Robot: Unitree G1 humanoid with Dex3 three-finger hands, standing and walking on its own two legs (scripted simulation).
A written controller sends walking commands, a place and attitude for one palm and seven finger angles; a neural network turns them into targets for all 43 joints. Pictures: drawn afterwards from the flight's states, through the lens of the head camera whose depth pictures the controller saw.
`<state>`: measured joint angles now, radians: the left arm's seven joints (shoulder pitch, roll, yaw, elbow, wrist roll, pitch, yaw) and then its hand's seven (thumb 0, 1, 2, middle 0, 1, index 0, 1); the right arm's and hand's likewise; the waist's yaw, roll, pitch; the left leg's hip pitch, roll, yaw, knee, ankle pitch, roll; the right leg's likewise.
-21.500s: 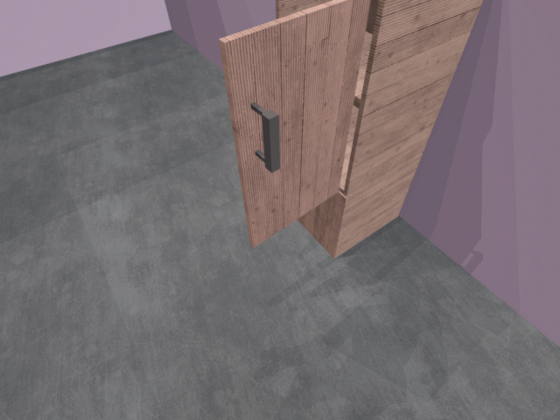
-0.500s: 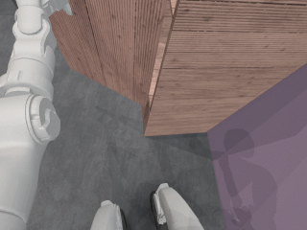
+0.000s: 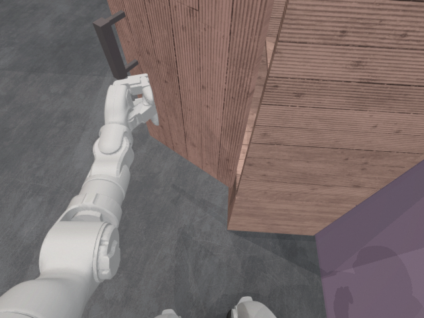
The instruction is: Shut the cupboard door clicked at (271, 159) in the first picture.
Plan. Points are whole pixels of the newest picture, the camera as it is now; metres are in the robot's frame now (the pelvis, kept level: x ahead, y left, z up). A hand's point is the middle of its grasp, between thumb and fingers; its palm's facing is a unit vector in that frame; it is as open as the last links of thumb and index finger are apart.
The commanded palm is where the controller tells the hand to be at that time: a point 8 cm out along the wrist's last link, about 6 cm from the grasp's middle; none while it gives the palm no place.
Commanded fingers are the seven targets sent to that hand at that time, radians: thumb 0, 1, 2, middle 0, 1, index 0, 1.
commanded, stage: pull the fist back off the door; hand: left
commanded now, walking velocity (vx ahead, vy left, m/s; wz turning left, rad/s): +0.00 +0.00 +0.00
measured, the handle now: (119, 46) +0.67 +0.16 +0.09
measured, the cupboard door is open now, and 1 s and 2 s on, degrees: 58 58 58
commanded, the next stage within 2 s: draw the hand back to the body in 0.12 s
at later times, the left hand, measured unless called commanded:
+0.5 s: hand (128, 118) +0.44 +0.11 +0.12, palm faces -0.04 -1.00 -0.05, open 3.1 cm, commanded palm +0.39 +0.16 +0.12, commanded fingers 0.00 0.90 0.90 -1.30 -1.50 -1.30 -1.50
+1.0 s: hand (35, 200) +0.28 +0.20 +0.15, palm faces +0.21 -0.96 -0.20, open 3.3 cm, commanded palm +0.25 +0.25 +0.17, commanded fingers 0.00 0.90 0.90 -0.78 -0.93 -0.78 -0.93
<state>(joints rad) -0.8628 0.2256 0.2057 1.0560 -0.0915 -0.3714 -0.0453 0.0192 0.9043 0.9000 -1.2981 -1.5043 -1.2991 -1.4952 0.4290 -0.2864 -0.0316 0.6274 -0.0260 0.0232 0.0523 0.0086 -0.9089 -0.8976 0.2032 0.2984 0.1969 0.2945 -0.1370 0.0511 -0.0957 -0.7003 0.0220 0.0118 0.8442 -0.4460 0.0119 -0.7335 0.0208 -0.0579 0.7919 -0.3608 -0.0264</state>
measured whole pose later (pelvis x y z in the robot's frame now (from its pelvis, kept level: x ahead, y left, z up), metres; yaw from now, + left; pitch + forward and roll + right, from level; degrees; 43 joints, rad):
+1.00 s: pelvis -0.01 +0.01 +0.04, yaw +1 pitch -2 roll +0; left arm -0.03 0.26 0.11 0.10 -0.09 -0.08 0.03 0.02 0.90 0.90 -1.03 -1.21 -1.04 -1.20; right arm 0.15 -0.23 0.04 0.56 0.04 -0.01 -0.09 0.01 -0.91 -0.90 0.20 0.30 0.20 0.29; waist 0.04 0.05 -0.01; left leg -0.17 -0.02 0.01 0.49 -0.29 0.02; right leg -0.21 -0.01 -0.05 0.48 -0.24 -0.01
